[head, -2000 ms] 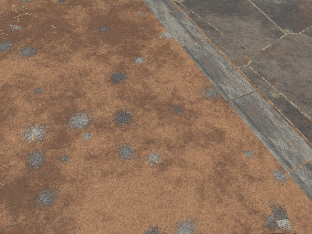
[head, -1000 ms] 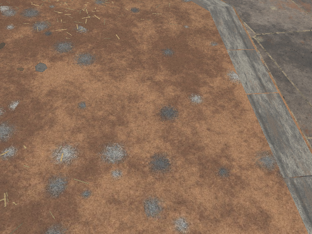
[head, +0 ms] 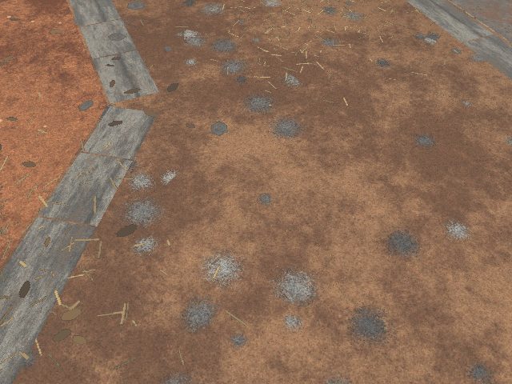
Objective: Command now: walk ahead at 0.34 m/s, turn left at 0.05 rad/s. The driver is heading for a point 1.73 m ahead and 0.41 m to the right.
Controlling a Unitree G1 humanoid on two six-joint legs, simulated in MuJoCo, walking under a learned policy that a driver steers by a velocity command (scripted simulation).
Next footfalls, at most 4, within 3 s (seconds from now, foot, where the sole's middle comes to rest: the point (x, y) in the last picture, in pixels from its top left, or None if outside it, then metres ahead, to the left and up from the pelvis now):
0.14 right None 0.13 -0.13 -0.78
0.66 left None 0.49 0.08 -0.78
1.18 right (316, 294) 0.78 -0.18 -0.78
1.66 left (273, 210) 1.10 -0.07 -0.78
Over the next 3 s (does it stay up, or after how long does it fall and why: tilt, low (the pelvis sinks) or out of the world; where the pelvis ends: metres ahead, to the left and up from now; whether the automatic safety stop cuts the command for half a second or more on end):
stays up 1.55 -0.40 0.00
